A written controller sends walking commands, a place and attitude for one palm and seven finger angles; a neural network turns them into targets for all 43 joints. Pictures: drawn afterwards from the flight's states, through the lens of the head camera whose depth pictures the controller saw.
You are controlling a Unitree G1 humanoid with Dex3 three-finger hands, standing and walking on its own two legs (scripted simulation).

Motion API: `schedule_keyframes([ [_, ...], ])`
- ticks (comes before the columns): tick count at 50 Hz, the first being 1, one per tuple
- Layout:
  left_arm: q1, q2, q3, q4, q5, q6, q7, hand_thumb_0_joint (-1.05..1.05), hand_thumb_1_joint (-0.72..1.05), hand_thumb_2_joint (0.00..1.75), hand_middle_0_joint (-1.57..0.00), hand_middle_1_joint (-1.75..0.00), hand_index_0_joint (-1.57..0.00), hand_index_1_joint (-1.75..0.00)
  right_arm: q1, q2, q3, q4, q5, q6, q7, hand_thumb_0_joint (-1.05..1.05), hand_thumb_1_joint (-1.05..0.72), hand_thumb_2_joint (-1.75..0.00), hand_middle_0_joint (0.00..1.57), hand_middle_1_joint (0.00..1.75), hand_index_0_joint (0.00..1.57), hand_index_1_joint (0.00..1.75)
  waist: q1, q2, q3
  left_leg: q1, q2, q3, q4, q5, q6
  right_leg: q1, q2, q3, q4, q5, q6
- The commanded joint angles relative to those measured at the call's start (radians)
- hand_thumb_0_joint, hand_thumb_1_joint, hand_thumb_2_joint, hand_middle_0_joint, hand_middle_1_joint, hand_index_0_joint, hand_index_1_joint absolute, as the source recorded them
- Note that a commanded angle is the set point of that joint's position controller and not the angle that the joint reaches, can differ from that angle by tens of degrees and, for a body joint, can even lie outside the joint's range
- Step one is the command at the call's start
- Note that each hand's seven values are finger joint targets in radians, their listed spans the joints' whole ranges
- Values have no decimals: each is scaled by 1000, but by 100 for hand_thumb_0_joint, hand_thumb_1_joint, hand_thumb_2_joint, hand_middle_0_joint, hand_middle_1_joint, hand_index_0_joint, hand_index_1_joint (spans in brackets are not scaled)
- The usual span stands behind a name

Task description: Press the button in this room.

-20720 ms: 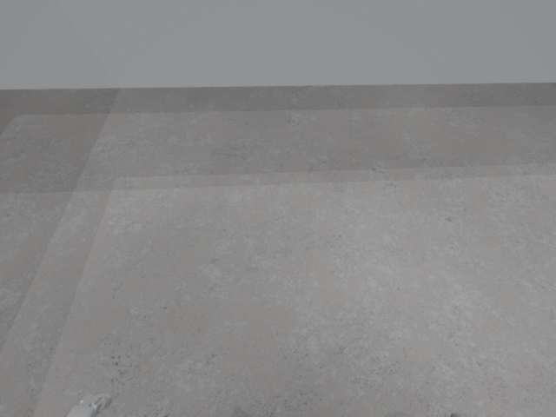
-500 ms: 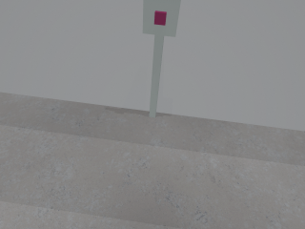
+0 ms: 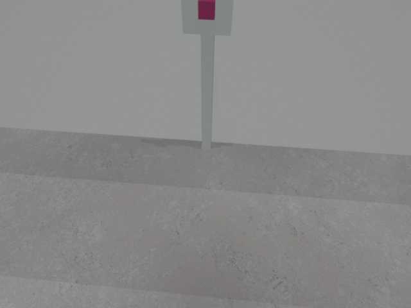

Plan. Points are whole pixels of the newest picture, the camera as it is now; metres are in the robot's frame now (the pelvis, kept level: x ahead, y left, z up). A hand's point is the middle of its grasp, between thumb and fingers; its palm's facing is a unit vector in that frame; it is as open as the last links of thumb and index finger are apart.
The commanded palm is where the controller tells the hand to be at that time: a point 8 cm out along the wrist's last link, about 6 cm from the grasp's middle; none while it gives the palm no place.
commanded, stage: stand and wait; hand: left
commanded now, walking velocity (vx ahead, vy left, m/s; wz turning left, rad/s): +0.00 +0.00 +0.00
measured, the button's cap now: (206, 9) +1.15 +0.08 +0.11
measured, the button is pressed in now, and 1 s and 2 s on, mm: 0 0 0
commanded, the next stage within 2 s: look at it before walking up in 0.24 s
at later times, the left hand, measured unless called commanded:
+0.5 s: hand out of the picture +0.02 +0.17 -0.18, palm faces +0.03 -0.98 -0.20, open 7.3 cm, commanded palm none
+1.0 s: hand out of the picture +0.05 +0.22 -0.16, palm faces +0.01 -0.96 -0.29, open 7.4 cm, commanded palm none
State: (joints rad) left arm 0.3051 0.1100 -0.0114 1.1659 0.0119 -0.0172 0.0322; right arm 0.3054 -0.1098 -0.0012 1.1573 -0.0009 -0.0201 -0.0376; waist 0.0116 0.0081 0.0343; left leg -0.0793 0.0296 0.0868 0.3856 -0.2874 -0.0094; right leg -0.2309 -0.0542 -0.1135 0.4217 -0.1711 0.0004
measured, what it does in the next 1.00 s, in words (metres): stands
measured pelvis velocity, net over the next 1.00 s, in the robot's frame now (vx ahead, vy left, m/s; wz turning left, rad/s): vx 0.01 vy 0.00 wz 0.00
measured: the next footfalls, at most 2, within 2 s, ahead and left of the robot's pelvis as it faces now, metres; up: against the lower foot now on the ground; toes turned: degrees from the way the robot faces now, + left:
right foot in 1.28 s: +0.15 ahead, -0.15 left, +0.00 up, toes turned -14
left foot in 1.76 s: +0.43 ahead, +0.07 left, +0.00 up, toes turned +2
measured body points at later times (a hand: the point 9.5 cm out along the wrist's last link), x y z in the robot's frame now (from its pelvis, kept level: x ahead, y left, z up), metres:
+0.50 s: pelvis +0.01 -0.01 +0.00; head +0.03 -0.01 +0.45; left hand +0.02 +0.22 -0.16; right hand +0.00 -0.23 -0.16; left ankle -0.05 +0.12 -0.74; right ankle +0.03 -0.12 -0.74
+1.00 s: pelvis +0.01 +0.00 +0.00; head +0.02 -0.01 +0.45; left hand +0.05 +0.27 -0.14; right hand +0.04 -0.27 -0.15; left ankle -0.05 +0.12 -0.74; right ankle +0.03 -0.12 -0.74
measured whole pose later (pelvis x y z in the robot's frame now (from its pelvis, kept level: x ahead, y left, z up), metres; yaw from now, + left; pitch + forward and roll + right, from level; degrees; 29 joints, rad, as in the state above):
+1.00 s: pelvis +0.01 +0.00 +0.00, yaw +0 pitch -2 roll +0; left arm 0.19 0.26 0.02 1.12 0.01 -0.02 0.02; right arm 0.21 -0.25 -0.02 1.12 -0.01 -0.02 -0.03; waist 0.01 0.01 0.04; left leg -0.03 0.04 0.09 0.35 -0.28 -0.02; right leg -0.19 -0.04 -0.12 0.38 -0.17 -0.01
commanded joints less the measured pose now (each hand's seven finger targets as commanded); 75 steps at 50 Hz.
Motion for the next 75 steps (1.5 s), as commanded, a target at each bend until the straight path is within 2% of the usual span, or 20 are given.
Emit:
schedule_keyframes([
  [1,71,98,19,-26,-5,-6,13,0,90,90,-20,-30,-20,-30,81,-83,-19,-12,-5,-11,-3,0,-90,-90,20,30,20,30,-4,-6,34,-94,102,-78,-81,179,20,65,-88,94,-45,155,-9],
  [7,54,109,21,-32,-6,-5,13,0,90,90,-20,-30,-20,-30,86,-84,-18,-8,-7,-9,-4,0,-90,-90,20,30,20,30,-3,7,61,-102,104,-72,-81,183,16,65,-84,97,-41,167,-13],
  [26,-4,182,37,-62,-4,-16,7,0,90,90,-20,-30,-20,-30,43,-152,-33,-25,-7,-11,-1,0,-90,-90,20,30,20,30,-8,-5,22,-63,104,-75,-79,171,20,93,-91,107,-63,182,-30],
  [36,-54,240,47,-78,-2,-18,-1,0,90,90,-20,-30,-20,-30,-9,-217,-42,-47,-8,-13,3,0,-90,-90,20,30,20,30,-9,4,36,-66,108,-87,-101,129,23,88,-89,115,-88,126,-34],
  [46,-120,317,58,-98,-1,-24,-10,0,90,90,-20,-30,-20,-30,-80,-301,-49,-74,-9,-19,9,0,-90,-90,20,30,20,30,-8,-3,-8,-44,116,-98,-117,159,26,121,-98,116,-96,166,-36],
  [49,-65,207,36,-72,-2,1,-10,0,90,90,-20,-30,-20,-30,-12,-188,-25,-51,-18,-1,16,0,-90,-90,20,30,20,30,-10,-11,-16,-26,110,-66,-99,-31,9,82,-83,127,-91,-72,-24],
  [52,-75,226,46,-92,6,21,-29,0,90,90,-20,-30,-20,-30,1,-222,-37,-60,-26,12,19,0,-90,-90,20,30,20,30,-14,25,112,-86,140,-96,-147,-312,34,-76,-36,128,-57,-334,-24],
  [55,-97,188,50,-129,13,22,-49,0,90,90,-20,-30,-20,-30,34,-290,-65,-67,-27,8,17,0,-90,-90,20,30,20,30,-35,170,181,-38,296,-248,-249,-451,124,-263,34,12,256,-238,-11],
  [57,-173,171,55,-180,17,11,-56,0,90,90,-20,-30,-20,-30,81,-285,-73,-64,-28,-9,16,0,-90,-90,20,30,20,30,-65,147,193,90,355,-274,-240,-231,182,-431,-18,48,378,-272,-9],
  [60,-184,158,63,-201,12,-7,-65,0,90,90,-20,-30,-20,-30,85,-274,-76,-61,-33,-22,15,0,-90,-90,20,30,20,30,-52,124,146,139,350,-164,-154,74,170,-404,-52,31,335,-286,-4],
  [61,-150,150,65,-191,11,-12,-67,0,90,90,-20,-30,-20,-30,65,-270,-77,-65,-34,-23,15,0,-90,-90,20,30,20,30,-32,121,121,120,326,-114,-112,141,149,-328,-41,9,279,-274,-6],
  [62,-73,147,69,-163,10,-14,-69,0,90,90,-20,-30,-20,-30,37,-267,-76,-71,-33,-24,15,0,-90,-90,20,30,20,30,9,97,84,52,290,-41,-31,186,116,-177,-23,-21,192,-211,-14],
  [63,85,165,76,-109,14,-20,-66,0,90,90,-20,-30,-20,-30,10,-265,-74,-77,-27,-25,16,0,-90,-90,20,30,20,30,85,27,11,-49,217,38,170,285,76,60,26,-47,96,-109,-32],
  [64,269,257,96,-53,20,-32,-52,0,90,90,-20,-30,-20,-30,-13,-223,-67,-106,-12,-31,25,0,-90,-90,20,30,20,30,158,-225,-72,-272,125,99,472,208,31,299,-108,198,-10,-160,-92],
  [65,375,328,113,-13,8,-36,-34,0,90,90,-20,-30,-20,-30,-64,-157,-48,-157,-6,-38,35,0,-90,-90,20,30,20,30,169,-427,-57,-516,-3,88,722,-261,-3,387,-320,582,-160,-50,-170],
  [66,345,322,108,-17,-6,-39,-22,0,90,90,-20,-30,-20,-30,-92,-177,-55,-165,-7,-34,35,0,-90,-90,20,30,20,30,145,-330,-41,-558,29,-30,842,-271,10,356,-351,664,-191,-17,-209],
  [68,188,256,98,-61,-4,-45,-22,0,90,90,-20,-30,-20,-30,-120,-150,-65,-144,-10,-32,40,0,-90,-90,20,30,20,30,87,-136,76,-589,100,-76,912,-120,12,168,-332,570,-208,-194,-217],
  [69,128,220,86,-79,-2,-47,-19,0,90,90,-20,-30,-20,-30,-113,-139,-67,-133,-15,-29,43,0,-90,-90,20,30,20,30,51,-35,103,-558,125,-84,876,-64,10,94,-312,496,-215,-221,-196],
  [72,115,168,68,-76,8,-63,-18,0,90,90,-20,-30,-20,-30,-52,-104,-63,-102,-24,-13,52,0,-90,-90,20,30,20,30,6,-39,54,-490,123,-43,770,33,-18,55,-227,295,-227,-46,-145],
  [75,124,164,66,-56,9,-76,-16,0,90,90,-20,-30,-20,-30,-69,-97,-68,-115,-20,-3,59,0,-90,-90,20,30,20,30,-8,-81,63,-521,122,-31,674,91,-39,73,-203,207,-245,56,-142],
])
